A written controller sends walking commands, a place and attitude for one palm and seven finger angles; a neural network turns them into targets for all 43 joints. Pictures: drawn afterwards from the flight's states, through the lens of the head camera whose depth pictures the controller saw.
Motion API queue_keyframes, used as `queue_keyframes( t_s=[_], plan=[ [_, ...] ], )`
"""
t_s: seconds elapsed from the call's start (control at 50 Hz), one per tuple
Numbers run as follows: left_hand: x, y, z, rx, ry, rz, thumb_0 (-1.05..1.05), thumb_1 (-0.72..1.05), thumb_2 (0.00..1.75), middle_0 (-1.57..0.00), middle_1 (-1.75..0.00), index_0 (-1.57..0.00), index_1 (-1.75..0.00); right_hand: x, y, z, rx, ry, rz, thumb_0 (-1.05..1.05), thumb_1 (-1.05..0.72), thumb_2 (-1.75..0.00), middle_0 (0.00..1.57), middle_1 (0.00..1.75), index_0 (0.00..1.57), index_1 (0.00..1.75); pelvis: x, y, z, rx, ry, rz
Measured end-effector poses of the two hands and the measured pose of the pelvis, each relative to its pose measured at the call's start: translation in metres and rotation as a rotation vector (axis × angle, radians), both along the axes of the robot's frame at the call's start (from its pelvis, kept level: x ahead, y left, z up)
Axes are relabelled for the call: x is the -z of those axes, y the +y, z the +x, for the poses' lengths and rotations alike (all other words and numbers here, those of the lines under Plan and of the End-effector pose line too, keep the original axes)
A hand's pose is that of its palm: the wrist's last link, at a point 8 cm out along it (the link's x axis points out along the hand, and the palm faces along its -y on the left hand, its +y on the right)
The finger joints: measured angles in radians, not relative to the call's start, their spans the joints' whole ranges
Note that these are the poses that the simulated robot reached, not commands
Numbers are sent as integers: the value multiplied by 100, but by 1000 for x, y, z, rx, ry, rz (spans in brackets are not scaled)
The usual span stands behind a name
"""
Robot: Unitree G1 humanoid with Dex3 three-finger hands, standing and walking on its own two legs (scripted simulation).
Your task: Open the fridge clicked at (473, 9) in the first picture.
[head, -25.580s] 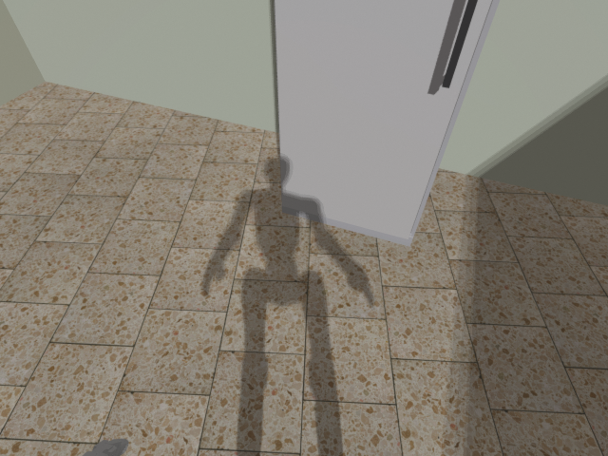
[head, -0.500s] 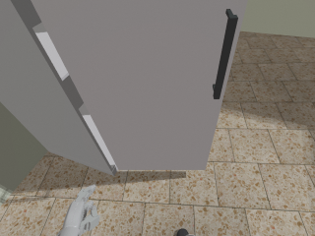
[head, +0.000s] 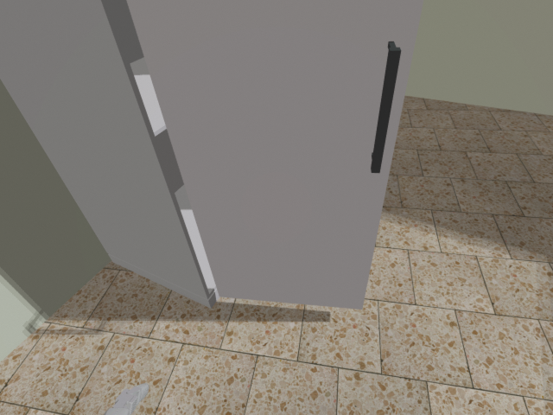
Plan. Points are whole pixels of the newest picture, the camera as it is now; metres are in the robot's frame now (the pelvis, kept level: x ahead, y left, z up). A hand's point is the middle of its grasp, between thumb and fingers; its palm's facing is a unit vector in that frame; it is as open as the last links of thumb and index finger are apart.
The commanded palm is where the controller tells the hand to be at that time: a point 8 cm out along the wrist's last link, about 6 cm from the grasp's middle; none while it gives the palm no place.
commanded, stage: stop stepping back and stand still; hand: right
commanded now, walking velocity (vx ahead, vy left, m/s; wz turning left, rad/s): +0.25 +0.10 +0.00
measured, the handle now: (382, 112) +0.66 -0.22 +0.15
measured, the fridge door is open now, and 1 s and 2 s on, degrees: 71 71 71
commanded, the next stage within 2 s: let the arm hang, fingers relaxed in 0.98 s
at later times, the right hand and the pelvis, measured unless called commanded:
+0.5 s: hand out of the picture +0.15 -0.30 +0.17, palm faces +0.55 +0.73 -0.40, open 7.4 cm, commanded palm +0.10 -0.32 +0.18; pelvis -0.02 -0.01 -0.01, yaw -3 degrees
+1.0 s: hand out of the picture +0.20 -0.29 +0.16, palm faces +0.45 +0.75 -0.48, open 7.4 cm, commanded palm +0.14 -0.32 +0.18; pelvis +0.01 -0.02 +0.01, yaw -2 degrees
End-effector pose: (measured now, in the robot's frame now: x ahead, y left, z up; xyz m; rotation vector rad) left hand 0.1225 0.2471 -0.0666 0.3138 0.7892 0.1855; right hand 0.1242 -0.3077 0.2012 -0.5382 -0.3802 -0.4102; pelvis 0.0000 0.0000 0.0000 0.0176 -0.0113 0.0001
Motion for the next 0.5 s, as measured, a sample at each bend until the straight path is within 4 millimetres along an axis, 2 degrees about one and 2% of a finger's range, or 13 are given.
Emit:
queue_keyframes(
  t_s=[0.06, 0.12, 0.18, 0.28, 0.34, 0.4, 0.44, 0.5],
  plan=[
    [1, -5, -13, -8, -1, 26, 1, 90, 90, -21, -30, -20, -30, 14, -26, 0, 105, -43, 112, 1, -88, -90, 21, 30, 21, 31, 0, -11, -7, 14, 6, -5],
    [6, -14, -19, -9, -56, 29, 1, 90, 90, -20, -30, -20, -30, 28, -37, 5, 124, -52, 166, 1, -89, -90, 20, 30, 21, 31, 10, -22, -23, 38, -11, -6],
    [3, -32, -27, -21, -90, -40, 1, 90, 90, -20, -30, -20, -30, 24, -29, 6, 68, -4, 129, 2, -89, -90, 20, 30, 20, 31, 5, -21, -32, 32, -28, -21],
    [0, -53, -38, 11, -62, -125, 1, 90, 90, -21, -30, -20, -30, 1, -6, -10, -18, 59, 6, 2, -89, -90, 20, 30, 20, 31, -9, -15, -32, 29, -13, 17],
    [13, -53, -33, 37, -35, -142, 1, 89, 90, -21, -30, -20, -30, -4, -4, -18, 20, 80, -79, 2, -89, -90, 21, 30, 21, 31, -2, -8, -29, 50, 2, 13],
    [32, -43, -23, 69, 3, -126, 1, 89, 90, -21, -30, -20, -30, 3, -11, -22, 80, 71, -77, 1, -88, -90, 21, 30, 21, 31, 9, -7, -32, 45, -8, 5],
    [35, -37, -18, 70, 24, -110, 1, 90, 90, -21, -30, -20, -30, 10, -17, -22, 118, 66, -23, 1, -88, -90, 21, 30, 21, 31, 9, -10, -30, 47, -18, 3],
    [29, -29, -7, 63, 10, -72, 1, 90, 90, -21, -30, -20, -30, 21, -21, -17, 143, 56, 58, 1, -88, -90, 21, 30, 21, 31, 8, -14, -23, 47, -25, -8]
  ],
)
